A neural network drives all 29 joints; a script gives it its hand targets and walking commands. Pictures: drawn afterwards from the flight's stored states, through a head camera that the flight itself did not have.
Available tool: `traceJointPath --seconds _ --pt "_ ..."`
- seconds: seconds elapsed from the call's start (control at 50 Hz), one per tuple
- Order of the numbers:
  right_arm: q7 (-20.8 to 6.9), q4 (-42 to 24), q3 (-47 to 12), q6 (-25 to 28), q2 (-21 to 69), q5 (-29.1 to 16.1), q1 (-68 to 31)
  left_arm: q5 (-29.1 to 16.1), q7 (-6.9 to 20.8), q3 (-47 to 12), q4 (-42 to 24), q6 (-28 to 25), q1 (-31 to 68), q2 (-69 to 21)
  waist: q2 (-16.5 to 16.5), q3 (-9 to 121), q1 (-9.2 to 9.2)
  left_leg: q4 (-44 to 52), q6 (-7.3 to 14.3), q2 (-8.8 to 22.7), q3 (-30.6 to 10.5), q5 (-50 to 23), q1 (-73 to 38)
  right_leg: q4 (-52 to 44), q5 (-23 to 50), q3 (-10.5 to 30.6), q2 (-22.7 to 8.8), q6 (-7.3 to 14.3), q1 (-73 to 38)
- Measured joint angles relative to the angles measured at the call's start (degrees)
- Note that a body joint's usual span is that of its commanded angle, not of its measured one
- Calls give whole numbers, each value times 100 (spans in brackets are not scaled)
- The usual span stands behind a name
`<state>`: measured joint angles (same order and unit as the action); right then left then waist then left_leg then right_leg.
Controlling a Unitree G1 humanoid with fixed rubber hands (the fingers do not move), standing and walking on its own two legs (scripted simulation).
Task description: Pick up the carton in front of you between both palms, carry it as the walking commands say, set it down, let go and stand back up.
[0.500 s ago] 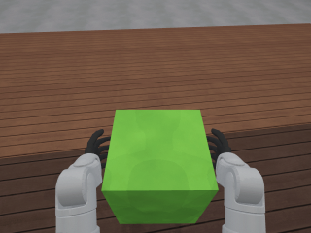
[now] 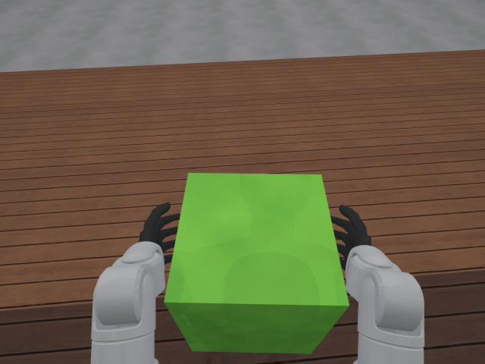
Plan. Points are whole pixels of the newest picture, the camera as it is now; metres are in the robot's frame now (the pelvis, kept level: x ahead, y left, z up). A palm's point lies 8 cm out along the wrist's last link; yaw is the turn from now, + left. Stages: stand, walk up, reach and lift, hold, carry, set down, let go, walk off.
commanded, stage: carry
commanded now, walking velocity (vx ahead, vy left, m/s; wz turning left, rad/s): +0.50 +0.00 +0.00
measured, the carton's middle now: (253, 268) +0.28 +0.00 +0.01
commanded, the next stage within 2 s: none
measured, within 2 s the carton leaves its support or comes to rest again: neither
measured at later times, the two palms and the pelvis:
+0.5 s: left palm (183, 100) +0.66 +0.16 +0.09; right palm (312, 103) +0.64 -0.14 +0.10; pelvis +0.33 +0.03 -0.01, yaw -3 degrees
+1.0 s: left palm (208, 37) +1.02 +0.14 +0.09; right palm (302, 39) +1.03 -0.16 +0.08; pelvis +0.66 -0.01 -0.02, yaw -1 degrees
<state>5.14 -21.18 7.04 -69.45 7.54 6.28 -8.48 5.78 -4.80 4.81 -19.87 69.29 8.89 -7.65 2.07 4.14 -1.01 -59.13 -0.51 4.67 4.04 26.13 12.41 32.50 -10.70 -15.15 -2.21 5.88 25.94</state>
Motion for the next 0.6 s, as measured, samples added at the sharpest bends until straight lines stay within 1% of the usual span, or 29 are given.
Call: traceJointPath --seconds 0.02,0.04,0.08,0.16,0.24,0.3,0.36,0.4,0.42,0.44,0.46,0.48,0.5,0.52,0.56,0.6 --pt "0 38 -6 -25 0 13 -6 -2 0 14 35 17 -7 -1 -42 -48 -9 -529 62 -36 -58 -166 427 -168 -6 -3 -5 -57 -166" --pt "-1 67 -25 -38 -1 21 -9 -5 0 26 34 27 -34 0 -75 -90 -15 -771 107 -34 -64 -367 795 -363 -8 2 4 -71 -343" --pt "-1 80 -75 -26 1 25 -17 -12 0 47 -36 24 -95 7 -139 -154 -27 -708 141 14 -16 -732 1378 -754 -9 38 17 -85 -695" --pt "-1 -35 -168 67 6 23 -18 -46 0 81 -254 -37 -153 15 -201 -158 -20 212 68 122 77 -1257 2102 -1365 -97 145 31 -161 -1359" --pt "6 -234 -170 74 10 23 -60 -77 1 101 -410 -38 -63 7 -192 -76 33 1359 10 160 216 -1778 2376 -1727 -356 219 48 -289 -2005" --pt "18 -293 -67 24 24 10 -191 -75 2 136 -387 -4 127 -13 -171 -10 58 2122 80 97 381 -2106 2351 -1801 -693 256 58 -418 -2463" --pt "26 -173 63 -26 -4 -15 -445 -32 1 226 -232 44 418 -48 -188 29 45 2652 240 -45 582 -2303 2157 -1672 -1163 309 45 -583 -2879" --pt "33 77 109 -50 -84 -47 -745 13 0 292 -63 89 672 0 -236 14 69 2941 349 -208 741 -2197 1843 -1151 -1660 377 -42 -696 -3011" --pt "41 282 121 -35 -113 -59 -936 18 0 322 60 109 822 86 -297 -8 127 2898 434 -280 793 -2190 1734 -525 -1957 419 -151 -700 -2903" --pt "72 546 116 12 -134 -52 -1139 -17 -11 349 242 122 990 211 -395 -57 200 2546 543 -322 843 -2002 1794 445 -1892 543 -296 -642 -2555" --pt "93 824 120 36 -158 -48 -1340 -57 -17 377 444 138 1143 334 -411 -123 277 2289 624 -324 852 -1756 1823 1561 -1810 830 -277 -584 -2071" --pt "120 1058 129 36 -187 -59 -1500 -100 -20 404 649 160 1287 431 -396 -203 334 2208 671 -324 842 -1573 1779 2583 -1733 1099 -180 -509 -1556" --pt "154 1229 138 22 -225 -87 -1614 -131 -23 435 836 182 1424 486 -371 -290 371 2247 675 -326 825 -1476 1684 3367 -1619 1271 -91 -429 -1070" --pt "178 1350 152 14 -270 -112 -1695 -144 -40 458 994 200 1561 499 -352 -377 393 2348 637 -333 804 -1450 1566 3855 -1466 1360 -43 -360 -636" --pt "194 1499 228 32 -365 -201 -1834 -131 -75 507 1214 200 1811 476 -336 -534 398 2586 642 -361 768 -1392 1314 4104 -1173 1428 -49 -282 90" --pt "199 1607 320 96 -446 -283 -2015 -115 -115 539 1339 146 2033 459 -321 -648 386 2791 644 -378 733 -1315 1076 3898 -994 1433 -100 -268 660"
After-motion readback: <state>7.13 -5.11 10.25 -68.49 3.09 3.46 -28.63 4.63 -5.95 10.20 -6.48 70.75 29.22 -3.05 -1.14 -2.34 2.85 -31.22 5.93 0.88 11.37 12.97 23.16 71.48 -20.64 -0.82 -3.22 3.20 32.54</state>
